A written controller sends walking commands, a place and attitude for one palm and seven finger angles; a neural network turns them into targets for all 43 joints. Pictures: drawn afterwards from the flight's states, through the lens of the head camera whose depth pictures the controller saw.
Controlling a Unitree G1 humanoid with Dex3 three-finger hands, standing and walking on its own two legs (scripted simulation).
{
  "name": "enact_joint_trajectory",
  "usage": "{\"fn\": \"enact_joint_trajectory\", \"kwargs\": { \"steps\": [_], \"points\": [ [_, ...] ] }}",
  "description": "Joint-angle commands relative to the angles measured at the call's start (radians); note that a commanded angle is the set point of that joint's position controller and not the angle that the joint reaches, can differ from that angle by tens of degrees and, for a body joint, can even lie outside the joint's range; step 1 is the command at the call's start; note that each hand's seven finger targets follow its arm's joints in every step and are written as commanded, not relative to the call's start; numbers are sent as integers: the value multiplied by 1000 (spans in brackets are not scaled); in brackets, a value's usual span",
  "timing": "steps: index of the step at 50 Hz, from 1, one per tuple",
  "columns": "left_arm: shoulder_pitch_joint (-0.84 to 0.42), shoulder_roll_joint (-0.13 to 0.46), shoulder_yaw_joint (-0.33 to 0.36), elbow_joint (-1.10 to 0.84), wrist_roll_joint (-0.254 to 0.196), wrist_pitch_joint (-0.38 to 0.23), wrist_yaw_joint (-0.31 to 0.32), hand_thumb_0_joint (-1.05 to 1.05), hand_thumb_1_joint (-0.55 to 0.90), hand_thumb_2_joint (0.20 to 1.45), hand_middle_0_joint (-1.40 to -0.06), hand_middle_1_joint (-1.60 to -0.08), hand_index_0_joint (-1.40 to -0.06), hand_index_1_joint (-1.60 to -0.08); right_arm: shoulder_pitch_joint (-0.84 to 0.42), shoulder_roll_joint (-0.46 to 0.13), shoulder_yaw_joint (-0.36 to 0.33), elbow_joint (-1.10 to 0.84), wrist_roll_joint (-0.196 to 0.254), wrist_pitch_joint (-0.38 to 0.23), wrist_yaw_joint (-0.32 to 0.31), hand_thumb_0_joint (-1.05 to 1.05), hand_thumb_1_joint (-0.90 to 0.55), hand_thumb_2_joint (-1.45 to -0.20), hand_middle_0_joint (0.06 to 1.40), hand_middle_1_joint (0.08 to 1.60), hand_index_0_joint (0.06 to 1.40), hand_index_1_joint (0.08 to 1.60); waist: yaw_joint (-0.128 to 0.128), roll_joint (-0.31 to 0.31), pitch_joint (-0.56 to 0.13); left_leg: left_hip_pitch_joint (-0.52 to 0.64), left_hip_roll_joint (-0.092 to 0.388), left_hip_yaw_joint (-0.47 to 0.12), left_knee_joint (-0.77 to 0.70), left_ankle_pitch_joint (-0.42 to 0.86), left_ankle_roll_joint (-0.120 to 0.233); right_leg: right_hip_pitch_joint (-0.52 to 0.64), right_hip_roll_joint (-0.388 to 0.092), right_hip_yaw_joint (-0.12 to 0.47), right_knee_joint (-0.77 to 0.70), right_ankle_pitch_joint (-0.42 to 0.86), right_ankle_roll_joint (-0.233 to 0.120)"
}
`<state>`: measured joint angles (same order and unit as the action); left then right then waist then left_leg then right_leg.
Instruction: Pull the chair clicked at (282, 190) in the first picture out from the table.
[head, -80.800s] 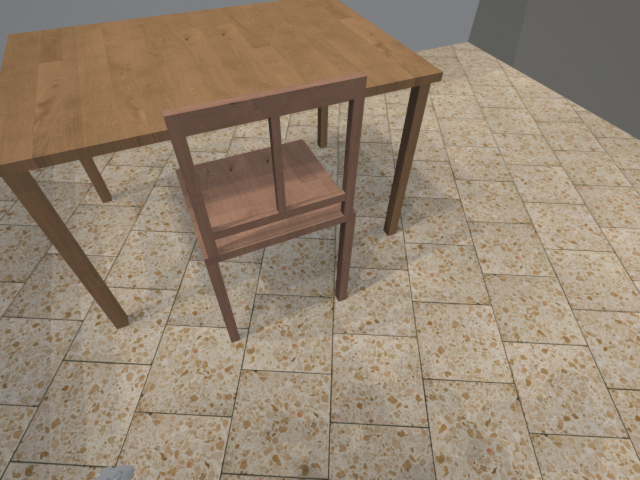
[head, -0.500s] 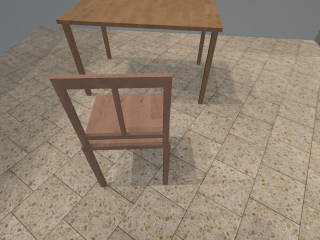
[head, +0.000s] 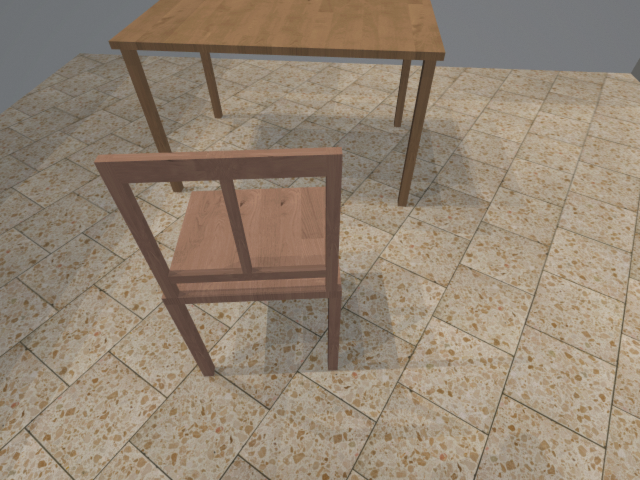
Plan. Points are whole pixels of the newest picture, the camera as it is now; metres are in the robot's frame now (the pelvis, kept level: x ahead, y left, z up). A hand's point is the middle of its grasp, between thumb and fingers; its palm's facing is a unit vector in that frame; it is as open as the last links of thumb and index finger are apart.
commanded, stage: look to check the result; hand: left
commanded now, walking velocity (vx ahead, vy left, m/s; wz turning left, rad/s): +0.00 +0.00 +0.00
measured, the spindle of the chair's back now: (237, 229) +0.60 +0.21 -0.10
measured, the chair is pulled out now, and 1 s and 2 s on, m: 0.66 0.66 0.66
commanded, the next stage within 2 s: stand and wait in 0.34 s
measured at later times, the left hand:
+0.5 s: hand out of the picture -0.02 +0.14 -0.17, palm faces +0.03 -0.98 -0.18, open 7.4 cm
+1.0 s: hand out of the picture -0.02 +0.14 -0.17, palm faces +0.04 -0.98 -0.17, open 7.4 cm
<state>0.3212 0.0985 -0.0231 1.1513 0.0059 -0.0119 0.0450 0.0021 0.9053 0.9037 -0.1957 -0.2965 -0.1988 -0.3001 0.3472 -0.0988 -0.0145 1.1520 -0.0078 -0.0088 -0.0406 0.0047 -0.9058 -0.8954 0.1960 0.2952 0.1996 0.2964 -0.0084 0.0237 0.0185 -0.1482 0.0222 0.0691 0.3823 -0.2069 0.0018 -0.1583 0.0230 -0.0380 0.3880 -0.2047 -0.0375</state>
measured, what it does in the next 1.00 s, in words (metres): stands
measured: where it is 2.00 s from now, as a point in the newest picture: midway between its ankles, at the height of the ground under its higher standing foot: outside the picture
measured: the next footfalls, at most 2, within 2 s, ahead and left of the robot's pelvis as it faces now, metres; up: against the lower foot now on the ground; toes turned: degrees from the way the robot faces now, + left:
none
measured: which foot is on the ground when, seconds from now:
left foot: down 0.00-1.00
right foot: down 0.00-1.00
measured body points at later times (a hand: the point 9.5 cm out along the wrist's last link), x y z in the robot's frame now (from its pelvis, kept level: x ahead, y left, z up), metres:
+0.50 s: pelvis +0.01 -0.01 +0.00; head +0.01 -0.02 +0.45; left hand -0.02 +0.20 -0.16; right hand -0.03 -0.20 -0.17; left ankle +0.00 +0.12 -0.74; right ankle +0.00 -0.09 -0.74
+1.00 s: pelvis +0.01 -0.01 +0.00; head +0.01 -0.02 +0.45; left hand -0.02 +0.19 -0.16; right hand -0.04 -0.21 -0.17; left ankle +0.00 +0.12 -0.74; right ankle +0.00 -0.09 -0.74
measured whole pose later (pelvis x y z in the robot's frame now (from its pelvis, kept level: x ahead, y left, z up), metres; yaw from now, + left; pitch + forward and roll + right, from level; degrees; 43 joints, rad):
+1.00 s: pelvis +0.01 -0.01 +0.00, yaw +1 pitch -2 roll +0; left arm 0.33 0.10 -0.02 1.15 0.01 -0.01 0.05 0.00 0.90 0.90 -0.20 -0.30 -0.20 -0.30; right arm 0.35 -0.10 -0.01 1.17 -0.01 0.00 -0.04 0.00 -0.91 -0.90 0.20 0.30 0.20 0.30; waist -0.01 0.03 0.02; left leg -0.13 0.04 0.05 0.39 -0.22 -0.02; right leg -0.13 0.04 -0.05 0.37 -0.21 -0.05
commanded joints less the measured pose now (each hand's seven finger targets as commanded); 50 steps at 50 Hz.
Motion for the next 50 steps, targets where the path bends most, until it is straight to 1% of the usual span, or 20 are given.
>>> {"fn": "enact_joint_trajectory", "kwargs": {
  "steps": [1, 2, 7, 10, 18, 19, 20, 23, 25, 27, 29, 31, 34, 35, 38, 41, 44, 45, 49, 50],
  "points": [
    [82, 93, 18, -19, -4, -9, 11, 0, 900, 900, -200, -300, -200, -300, 91, -64, -13, -14, 3, -3, -5, 0, -900, -900, 200, 300, 200, 300, 0, -11, 85, -1, 85, -102, -71, 77, 36, -81, -110, 116, -104, 32, -3],
    [84, 93, 19, -19, -4, -10, 11, 0, 900, 900, -200, -300, -200, -300, 91, -65, -12, -11, 2, -2, -5, 0, -900, -900, 200, 300, 200, 300, 1, -24, 88, -2, 84, -101, -68, 74, 36, -80, -111, 117, -107, 30, -1],
    [83, 91, 18, -18, -4, -11, 11, 0, 900, 900, -200, -300, -200, -300, 91, -67, -12, -11, 1, -2, -5, 0, -900, -900, 200, 300, 200, 300, -2, -5, 86, 6, 85, -100, -68, 76, 35, -81, -110, 122, -110, 33, -3],
    [80, 98, 17, -17, -4, -10, 12, 0, 900, 900, -200, -300, -200, -300, 90, -68, -12, -10, 3, 1, -5, 0, -900, -900, 200, 300, 200, 300, -3, -21, 93, 4, 86, -95, -62, 69, 32, -80, -109, 119, -114, 30, -2],
    [83, 94, 17, -18, -5, -11, 12, 0, 900, 900, -200, -300, -200, -300, 90, -70, -11, -4, 1, 1, -5, 0, -900, -900, 200, 300, 200, 300, -1, -17, 96, 8, 84, -96, -59, 88, 31, -74, -114, 121, -113, 50, -2],
    [85, 94, 18, -17, -5, -12, 12, 0, 900, 900, -200, -300, -200, -300, 93, -69, -11, -4, 1, 0, -6, 0, -900, -900, 200, 300, 200, 300, -2, -17, 80, 13, 86, -95, -57, 98, 32, -62, -114, 123, -113, 63, -2],
    [81, 98, 18, -18, -5, -10, 12, 0, 900, 900, -200, -300, -200, -300, 89, -68, -11, -5, 2, 2, -6, 0, -900, -900, 200, 300, 200, 300, -1, -8, 102, 4, 85, -95, -58, 82, 30, -74, -111, 118, -116, 44, -2],
    [84, 97, 19, -18, -5, -12, 12, 0, 900, 900, -200, -300, -200, -300, 94, -68, -12, -3, 1, 1, -6, 0, -900, -900, 200, 300, 200, 300, -3, -15, 77, 17, 86, -94, -56, 96, 31, -60, -114, 123, -114, 61, -2],
    [84, 101, 18, -19, -5, -11, 13, 0, 900, 900, -200, -300, -200, -300, 92, -68, -11, -4, 3, 4, -6, 0, -900, -900, 200, 300, 200, 300, -2, -23, 96, 5, 85, -94, -55, 82, 30, -64, -113, 120, -122, 52, 0],
    [86, 99, 20, -18, -5, -12, 13, 0, 900, 900, -200, -300, -200, -300, 96, -67, -11, -2, 2, 3, -6, 0, -900, -900, 200, 300, 200, 300, -2, -36, 87, 8, 83, -93, -52, 93, 29, -55, -115, 123, -120, 67, 3],
    [87, 96, 19, -17, -6, -14, 13, 0, 900, 900, -200, -300, -200, -300, 96, -69, -11, 1, 1, 1, -7, 0, -900, -900, 200, 300, 200, 300, -3, -21, 71, 21, 86, -94, -51, 110, 30, -48, -117, 121, -113, 87, -1],
    [84, 99, 19, -19, -6, -10, 13, 0, 900, 900, -200, -300, -200, -300, 92, -69, -10, 1, 2, 4, -7, 0, -900, -900, 200, 300, 200, 300, -1, -13, 96, 8, 84, -93, -52, 88, 28, -59, -116, 122, -120, 62, 1],
    [87, 101, 19, -17, -6, -11, 13, 0, 900, 900, -200, -300, -200, -300, 100, -68, -9, 5, 1, 4, -7, 0, -900, -900, 200, 300, 200, 300, -2, -17, 91, 6, 83, -93, -48, 92, 28, -53, -118, 123, -123, 64, 2],
    [86, 102, 19, -17, -5, -10, 14, 0, 900, 900, -200, -300, -200, -300, 99, -64, -10, 2, 3, 8, -6, 0, -900, -900, 200, 300, 200, 300, -2, -33, 116, -4, 83, -90, -51, 70, 26, -67, -115, 118, -131, 38, 4],
    [89, 98, 19, -16, -6, -11, 13, 0, 900, 900, -200, -300, -200, -300, 103, -66, -10, 5, 0, 6, -6, 0, -900, -900, 200, 300, 200, 300, -3, -24, 100, 4, 83, -92, -46, 88, 26, -59, -117, 122, -127, 53, 2],
    [84, 98, 17, -21, -5, -9, 13, 0, 900, 900, -200, -300, -200, -300, 104, -66, -10, 4, 1, 7, -6, 0, -900, -900, 200, 300, 200, 300, -3, -17, 114, -1, 84, -96, -52, 79, 27, -69, -114, 121, -128, 31, 0],
    [83, 98, 20, -21, -6, -10, 12, 0, 900, 900, -200, -300, -200, -300, 106, -68, -9, 6, 0, 4, -6, 0, -900, -900, 200, 300, 200, 300, -3, -13, 89, 8, 85, -97, -48, 90, 26, -54, -116, 118, -121, 44, -3],
    [83, 98, 19, -20, -5, -9, 12, 0, 900, 900, -200, -300, -200, -300, 103, -66, -9, 2, 2, 6, -7, 0, -900, -900, 200, 300, 200, 300, -2, -6, 108, 2, 86, -97, -52, 82, 27, -66, -114, 117, -125, 34, -4],
    [86, 97, 19, -19, -6, -9, 11, 0, 900, 900, -200, -300, -200, -300, 104, -67, -9, 4, 1, 5, -6, 0, -900, -900, 200, 300, 200, 300, -3, -9, 98, 6, 84, -99, -50, 83, 27, -65, -115, 120, -123, 30, -5],
    [84, 99, 18, -22, -5, -7, 12, 0, 900, 900, -200, -300, -200, -300, 102, -66, -9, 1, 2, 7, -6, 0, -900, -900, 200, 300, 200, 300, -2, -3, 113, -2, 85, -96, -53, 65, 26, -76, -114, 119, -129, 9, -5]
  ]
}}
